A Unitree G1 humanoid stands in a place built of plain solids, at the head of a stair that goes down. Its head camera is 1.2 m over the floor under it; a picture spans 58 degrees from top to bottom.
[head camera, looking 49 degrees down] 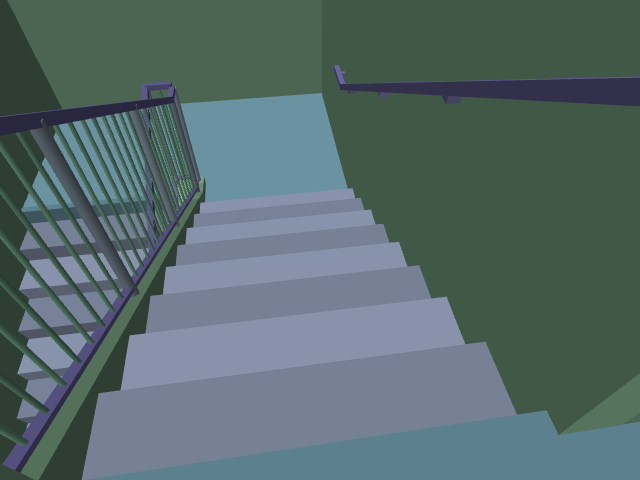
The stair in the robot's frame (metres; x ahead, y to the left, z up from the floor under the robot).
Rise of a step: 0.17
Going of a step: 0.30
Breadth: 1.30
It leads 8 degrees to the left of straight ahead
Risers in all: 9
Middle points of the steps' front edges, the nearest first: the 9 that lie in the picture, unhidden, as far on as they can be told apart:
0.33 0.02 0.00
0.63 0.07 -0.17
0.93 0.11 -0.34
1.23 0.15 -0.50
1.52 0.19 -0.67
1.82 0.24 -0.84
2.12 0.28 -1.01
2.41 0.32 -1.17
2.71 0.36 -1.34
